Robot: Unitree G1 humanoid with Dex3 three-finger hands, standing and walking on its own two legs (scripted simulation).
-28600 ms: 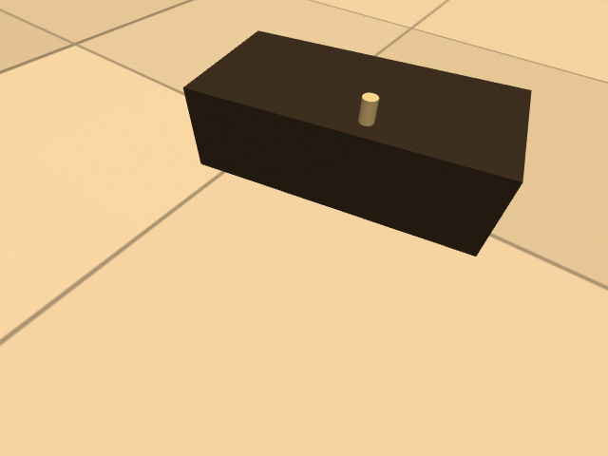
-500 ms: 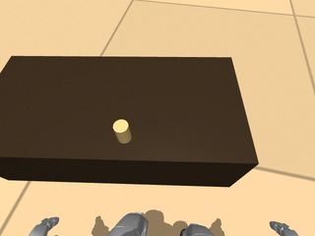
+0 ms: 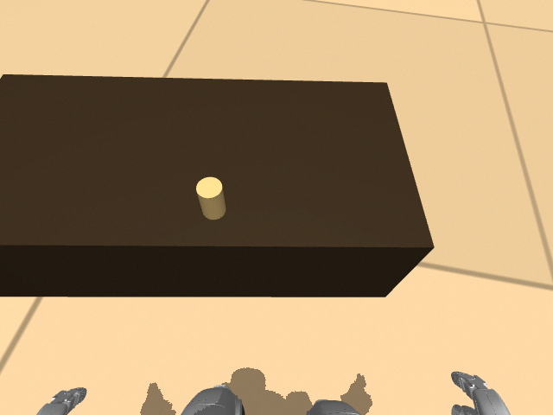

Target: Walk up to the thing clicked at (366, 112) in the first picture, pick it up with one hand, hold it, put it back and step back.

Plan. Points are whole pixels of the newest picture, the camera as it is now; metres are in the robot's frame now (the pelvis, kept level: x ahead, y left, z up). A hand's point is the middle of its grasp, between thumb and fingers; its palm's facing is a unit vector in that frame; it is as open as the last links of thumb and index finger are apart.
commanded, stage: step back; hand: left
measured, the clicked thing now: (211, 199) +0.61 +0.18 -0.28
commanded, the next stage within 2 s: none
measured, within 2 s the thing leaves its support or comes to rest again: neither
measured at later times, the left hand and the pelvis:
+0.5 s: hand out of the picture -0.01 +0.29 -0.14, palm faces +0.05 -0.92 -0.38, open 7.4 cm; pelvis -0.13 +0.01 +0.01, yaw +2 degrees
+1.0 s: hand out of the picture -0.19 +0.26 -0.13, palm faces +0.02 -0.90 -0.43, open 7.4 cm; pelvis -0.29 -0.01 +0.00, yaw +2 degrees
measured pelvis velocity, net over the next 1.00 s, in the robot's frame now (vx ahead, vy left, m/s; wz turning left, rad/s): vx -0.29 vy -0.01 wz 0.04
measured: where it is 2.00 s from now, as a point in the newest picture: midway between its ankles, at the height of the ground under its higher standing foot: outside the picture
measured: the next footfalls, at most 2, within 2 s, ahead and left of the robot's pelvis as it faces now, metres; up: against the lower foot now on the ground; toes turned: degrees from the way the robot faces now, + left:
right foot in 0.02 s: +0.02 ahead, -0.12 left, +0.00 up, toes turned +2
left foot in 0.34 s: -0.06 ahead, +0.13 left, +0.00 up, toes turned +1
